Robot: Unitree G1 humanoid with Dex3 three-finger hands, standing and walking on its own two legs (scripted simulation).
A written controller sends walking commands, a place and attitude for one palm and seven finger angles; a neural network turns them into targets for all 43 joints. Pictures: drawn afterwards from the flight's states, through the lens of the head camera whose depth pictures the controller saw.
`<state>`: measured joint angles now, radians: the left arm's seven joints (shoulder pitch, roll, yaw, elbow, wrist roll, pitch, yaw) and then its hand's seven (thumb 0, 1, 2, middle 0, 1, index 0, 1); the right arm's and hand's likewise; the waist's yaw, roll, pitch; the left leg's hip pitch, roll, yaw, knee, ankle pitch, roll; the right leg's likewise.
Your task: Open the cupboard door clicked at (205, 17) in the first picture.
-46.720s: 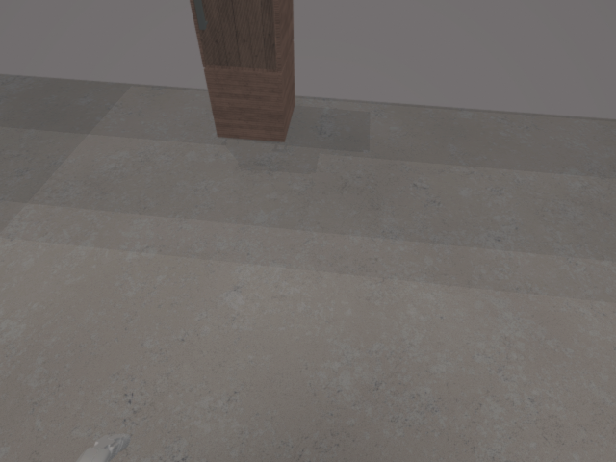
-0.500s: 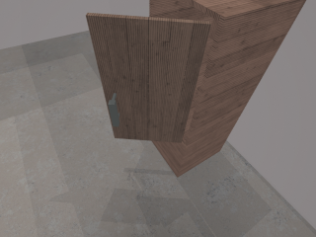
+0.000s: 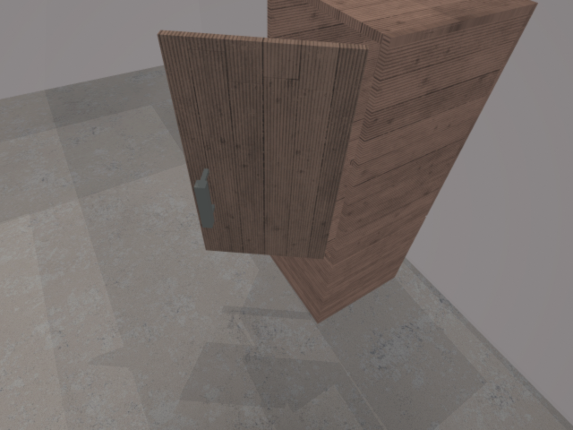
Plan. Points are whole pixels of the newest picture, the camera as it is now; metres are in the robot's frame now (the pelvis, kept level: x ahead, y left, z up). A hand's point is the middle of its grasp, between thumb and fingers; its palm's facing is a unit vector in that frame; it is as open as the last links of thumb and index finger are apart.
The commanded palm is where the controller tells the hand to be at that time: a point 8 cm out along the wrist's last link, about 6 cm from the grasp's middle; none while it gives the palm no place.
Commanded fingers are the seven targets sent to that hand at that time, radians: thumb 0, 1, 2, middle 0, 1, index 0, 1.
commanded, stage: look again from close up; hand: left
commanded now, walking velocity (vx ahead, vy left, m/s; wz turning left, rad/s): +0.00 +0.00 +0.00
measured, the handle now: (206, 198) +0.60 +0.22 -0.10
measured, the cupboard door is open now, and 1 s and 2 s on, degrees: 55 55 55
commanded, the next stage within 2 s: raise the hand with hooked fingers in 0.62 s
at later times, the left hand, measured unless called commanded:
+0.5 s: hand out of the picture +0.05 +0.21 -0.17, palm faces +0.01 -0.97 -0.26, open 7.4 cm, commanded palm none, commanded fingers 0.00 0.90 0.90 -0.20 -0.30 -0.20 -0.30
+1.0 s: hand (156, 340) +0.24 +0.21 -0.02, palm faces +0.14 -0.99 -0.03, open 7.9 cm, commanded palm +0.15 +0.26 -0.08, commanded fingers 0.00 0.55 0.75 -0.23 -0.53 -0.23 -0.53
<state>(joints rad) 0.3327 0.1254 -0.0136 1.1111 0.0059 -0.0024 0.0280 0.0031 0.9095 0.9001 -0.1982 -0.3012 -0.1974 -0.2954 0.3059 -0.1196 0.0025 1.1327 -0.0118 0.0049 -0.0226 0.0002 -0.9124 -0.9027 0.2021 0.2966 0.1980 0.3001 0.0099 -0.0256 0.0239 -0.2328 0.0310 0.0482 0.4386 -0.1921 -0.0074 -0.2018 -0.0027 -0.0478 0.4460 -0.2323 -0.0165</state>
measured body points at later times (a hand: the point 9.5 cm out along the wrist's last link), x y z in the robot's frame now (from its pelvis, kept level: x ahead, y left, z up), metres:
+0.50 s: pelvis +0.02 +0.03 +0.00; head +0.03 +0.00 +0.44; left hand +0.05 +0.26 -0.15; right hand +0.02 -0.19 -0.17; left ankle +0.03 +0.12 -0.74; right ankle +0.01 -0.11 -0.74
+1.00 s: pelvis +0.01 +0.00 -0.04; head +0.04 +0.01 +0.41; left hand +0.22 +0.26 -0.02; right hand +0.20 -0.26 -0.11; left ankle +0.03 +0.12 -0.74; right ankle +0.01 -0.11 -0.74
